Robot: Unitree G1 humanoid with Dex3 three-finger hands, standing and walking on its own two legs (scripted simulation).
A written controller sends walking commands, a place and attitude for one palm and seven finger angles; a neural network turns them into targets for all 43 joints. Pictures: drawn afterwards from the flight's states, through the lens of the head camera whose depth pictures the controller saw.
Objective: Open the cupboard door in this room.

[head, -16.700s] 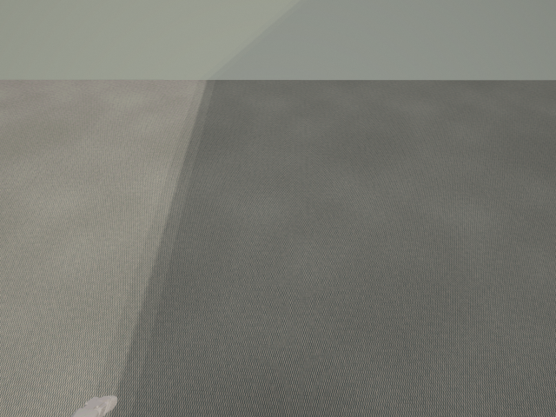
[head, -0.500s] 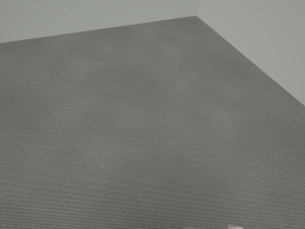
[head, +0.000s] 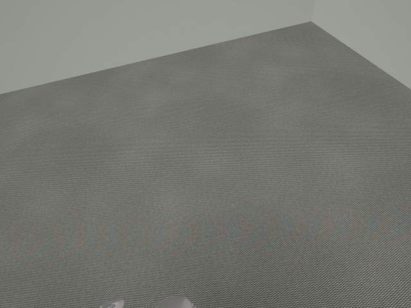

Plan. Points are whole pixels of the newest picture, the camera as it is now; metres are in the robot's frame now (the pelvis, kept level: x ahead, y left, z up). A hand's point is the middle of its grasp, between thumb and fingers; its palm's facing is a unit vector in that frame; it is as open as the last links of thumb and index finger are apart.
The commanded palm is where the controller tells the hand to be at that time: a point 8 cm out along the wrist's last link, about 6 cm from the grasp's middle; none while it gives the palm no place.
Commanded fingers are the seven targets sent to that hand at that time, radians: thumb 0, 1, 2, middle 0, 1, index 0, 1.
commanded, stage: turn or walk to find it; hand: left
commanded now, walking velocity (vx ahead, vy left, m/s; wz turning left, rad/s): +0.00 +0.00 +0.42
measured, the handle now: out of the picture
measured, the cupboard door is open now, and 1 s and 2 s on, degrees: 0 0 0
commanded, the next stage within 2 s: none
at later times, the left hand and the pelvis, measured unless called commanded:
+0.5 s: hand out of the picture -0.09 +0.24 -0.19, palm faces +0.30 -0.92 -0.24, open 7.4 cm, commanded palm none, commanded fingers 0.00 0.90 0.90 -0.20 -0.30 -0.20 -0.30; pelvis -0.03 +0.03 -0.01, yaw +13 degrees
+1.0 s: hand out of the picture -0.01 +0.21 -0.14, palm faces +0.39 -0.87 -0.29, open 7.4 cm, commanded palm none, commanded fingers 0.00 0.90 0.90 -0.20 -0.30 -0.20 -0.30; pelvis -0.05 -0.02 -0.01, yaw +25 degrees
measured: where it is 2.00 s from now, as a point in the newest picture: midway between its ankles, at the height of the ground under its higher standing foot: outside the picture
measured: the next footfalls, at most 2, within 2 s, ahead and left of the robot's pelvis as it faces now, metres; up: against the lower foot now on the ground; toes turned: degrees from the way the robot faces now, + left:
left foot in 0.42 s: -0.04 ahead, +0.14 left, +0.00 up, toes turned +17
right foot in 0.94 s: +0.03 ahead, -0.09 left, +0.00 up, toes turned +20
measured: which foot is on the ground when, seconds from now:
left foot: up 0.00-0.40, down 0.42-0.94, up 0.96-1.00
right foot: down 0.00-0.44, up 0.46-0.92, down 0.94-1.00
